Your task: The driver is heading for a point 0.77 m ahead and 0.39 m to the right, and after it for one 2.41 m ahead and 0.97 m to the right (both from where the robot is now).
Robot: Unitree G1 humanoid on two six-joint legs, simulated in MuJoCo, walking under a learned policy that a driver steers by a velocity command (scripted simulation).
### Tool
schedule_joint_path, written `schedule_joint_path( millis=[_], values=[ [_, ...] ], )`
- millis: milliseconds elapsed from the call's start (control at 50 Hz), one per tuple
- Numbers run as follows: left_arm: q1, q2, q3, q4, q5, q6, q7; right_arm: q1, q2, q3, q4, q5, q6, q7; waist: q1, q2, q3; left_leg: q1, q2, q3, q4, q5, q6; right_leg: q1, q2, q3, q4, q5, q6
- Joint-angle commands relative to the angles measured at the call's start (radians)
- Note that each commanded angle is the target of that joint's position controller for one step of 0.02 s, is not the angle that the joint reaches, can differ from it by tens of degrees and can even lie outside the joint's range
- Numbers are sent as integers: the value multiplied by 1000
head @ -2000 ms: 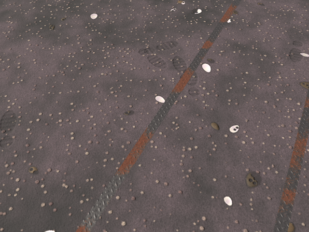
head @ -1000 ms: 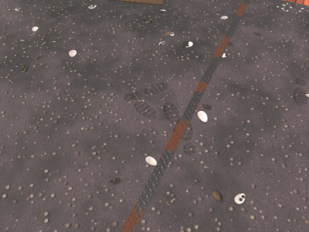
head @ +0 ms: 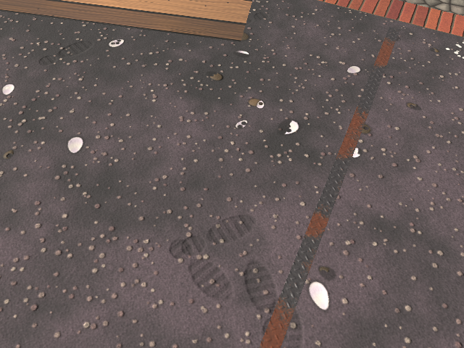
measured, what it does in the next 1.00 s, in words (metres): walks ahead, turning right: right foot, then left foot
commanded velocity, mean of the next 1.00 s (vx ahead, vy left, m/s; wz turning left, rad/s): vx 0.50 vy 0.00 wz -0.54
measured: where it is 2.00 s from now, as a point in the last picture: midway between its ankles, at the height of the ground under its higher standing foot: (384, 227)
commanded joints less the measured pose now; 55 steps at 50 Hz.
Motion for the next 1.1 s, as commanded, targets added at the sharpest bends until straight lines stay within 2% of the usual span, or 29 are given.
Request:
schedule_joint_path(
  millis=[20,80,140,220,320,380,400,420,440,460,480,500,520,540,560,580,660,760,840,900,920,940,960,980,1000,1020,1040,1060,1100],
  values=[
    [38,54,29,-51,-2,11,5,43,-67,-16,-10,-13,-16,-2,-4,129,-62,194,267,-251,-308,75,118,-177,-111,58,16,117,-9],
    [-4,39,35,-77,1,37,7,65,-102,-28,15,-16,-21,-16,7,100,-13,171,265,-139,-344,179,128,-249,-116,63,-28,199,-1],
    [-80,42,40,-111,9,38,0,93,-118,-33,29,-20,-14,-34,-5,83,15,215,262,-66,-355,226,123,-335,-106,76,-151,325,14],
    [-202,25,29,-158,16,31,-24,121,-141,-37,36,-13,-2,-49,-41,69,44,267,256,29,-362,251,101,-331,-93,-2,-356,447,14],
    [-345,9,15,-243,14,31,-58,203,-166,-47,60,4,30,-55,-87,62,88,445,308,87,-293,354,95,-389,-75,-86,-486,360,-14],
    [-316,43,30,-274,11,36,-72,166,-204,-59,44,15,47,-59,-34,111,34,474,313,135,-151,741,67,-237,-1,-171,-514,223,-60],
    [-255,69,44,-269,9,39,-73,150,-220,-63,37,19,54,-62,7,135,-10,471,310,145,-48,896,57,-141,39,-198,-510,173,-82],
    [-137,111,66,-246,6,40,-71,126,-232,-65,30,23,60,-64,78,139,-74,436,293,156,120,961,40,20,80,-210,-551,177,-113],
    [29,179,103,-204,6,42,-56,110,-227,-61,18,25,59,-63,162,99,-158,295,246,165,366,816,0,292,98,-160,-639,244,-155],
    [100,276,122,-180,7,49,-33,136,-119,-30,-12,-19,44,-56,122,-134,-211,-21,148,148,701,20,-41,548,-122,182,-638,322,-217],
    [77,308,116,-219,22,27,-43,196,-52,-4,-67,2,-1,-38,43,-233,-381,-349,-45,-85,966,-462,-70,806,-318,779,-830,123,-432],
    [93,215,92,-215,27,17,-50,48,-146,-25,-88,44,-37,-25,112,-72,-328,-461,11,-201,986,-387,-42,784,-294,712,-901,135,-361],
    [40,173,80,-216,23,7,-48,3,-152,-26,-107,56,-51,-22,86,-45,-204,-490,54,-189,914,-287,-17,661,-258,548,-895,208,-315],
    [-43,143,70,-236,17,2,-48,11,-144,-28,-87,36,-51,-31,33,51,-138,-420,102,-189,829,-215,-19,502,-209,426,-895,305,-276],
    [-99,114,59,-252,19,1,-45,25,-157,-39,-79,16,-40,-36,-2,52,-105,-348,127,-186,750,-177,-30,383,-173,343,-907,389,-254],
    [-115,101,52,-263,27,1,-39,42,-159,-44,-80,11,-23,-34,-27,35,-99,-286,143,-190,714,-152,-41,312,-151,308,-928,425,-246],
    [-62,157,64,-260,20,-4,-12,-28,-116,-39,-121,-14,11,-42,-25,14,-57,-286,121,-153,514,-32,-101,202,-107,221,-961,529,-243],
    [7,159,64,-249,15,10,3,-207,-87,-23,-178,-2,2,-31,44,-53,-22,-238,47,-145,151,230,-104,175,-51,192,-943,373,-174],
    [50,158,64,-232,9,18,6,-268,-117,-26,-217,9,-14,-12,66,-69,-18,-201,20,-167,37,227,-84,246,-90,279,-873,314,-160],
    [34,163,67,-240,13,29,16,-216,-153,-38,-215,13,-33,-3,29,-104,-29,-122,8,-171,-7,110,-52,302,-116,357,-787,349,-143],
    [13,155,64,-249,13,32,16,-140,-167,-47,-195,10,-38,-6,-13,-113,-55,-20,-2,-152,-42,105,-32,294,-92,357,-732,406,-127],
    [-6,121,51,-265,18,31,13,-24,-200,-62,-171,-3,-43,-11,-70,-95,-139,173,41,-175,-42,116,6,245,-37,318,-590,451,-95],
    [-3,70,30,-290,38,29,9,146,-259,-76,-157,-14,-41,-20,-131,24,-290,453,218,-352,-20,65,66,97,37,222,-299,271,-53],
    [155,25,18,-311,0,19,8,215,-310,-89,-121,-20,-26,-12,-49,402,-387,737,424,-835,-126,-151,221,-270,154,130,-2,-232,6],
    [148,134,33,-281,-10,21,12,179,-209,-66,-145,4,-22,-9,-67,280,-305,686,426,-878,-167,-353,193,-386,64,159,128,-203,14],
    [39,182,46,-295,-2,27,10,132,-149,-50,-159,8,-13,-14,-92,170,-180,554,385,-708,-181,-336,149,-409,29,131,150,-104,19],
    [-14,173,47,-306,9,32,11,79,-139,-42,-164,-1,-5,-14,-71,90,-104,413,344,-578,-202,-211,126,-366,-8,97,127,-29,23],
    [-47,158,49,-318,20,32,8,51,-124,-37,-156,-7,-1,-15,-52,84,-51,315,308,-492,-227,-111,122,-341,-37,94,80,17,22],
    [-26,120,48,-323,5,42,-2,40,-112,-33,-143,-11,-6,-17,-22,137,-37,228,261,-358,-275,-17,114,-272,-74,74,29,56,20]
  ],
)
